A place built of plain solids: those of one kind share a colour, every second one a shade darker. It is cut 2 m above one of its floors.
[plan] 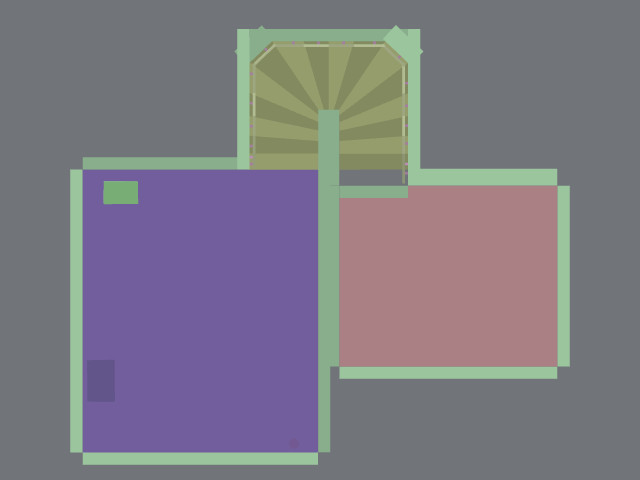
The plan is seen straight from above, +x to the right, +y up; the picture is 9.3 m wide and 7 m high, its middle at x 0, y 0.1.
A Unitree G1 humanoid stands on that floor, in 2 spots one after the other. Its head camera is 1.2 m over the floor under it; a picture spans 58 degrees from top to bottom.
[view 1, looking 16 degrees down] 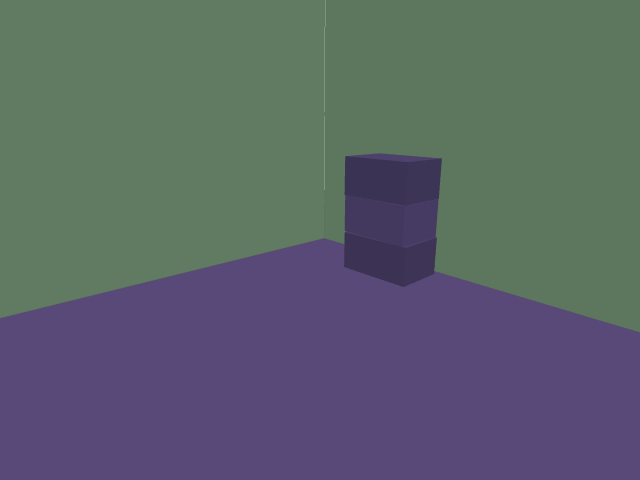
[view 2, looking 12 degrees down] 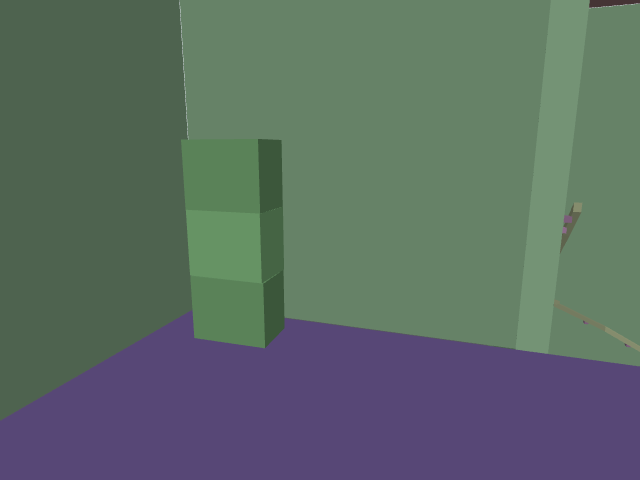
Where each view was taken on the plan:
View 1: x -0.59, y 0.13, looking -132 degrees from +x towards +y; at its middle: floor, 4.35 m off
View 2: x -1.54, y -1.57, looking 109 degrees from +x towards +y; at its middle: wall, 2.92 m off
